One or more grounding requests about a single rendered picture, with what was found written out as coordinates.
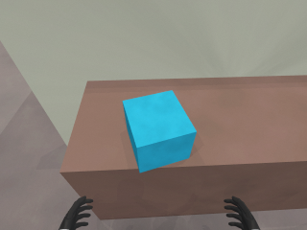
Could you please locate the right robot hand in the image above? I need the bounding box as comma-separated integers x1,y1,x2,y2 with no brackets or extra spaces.
224,196,261,230

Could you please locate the carton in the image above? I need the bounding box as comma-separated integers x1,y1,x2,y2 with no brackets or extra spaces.
122,90,197,173

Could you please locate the pedestal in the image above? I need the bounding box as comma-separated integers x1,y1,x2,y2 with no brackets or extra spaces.
59,75,307,220

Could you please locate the left robot hand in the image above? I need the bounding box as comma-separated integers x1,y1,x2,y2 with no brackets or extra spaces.
59,196,93,230

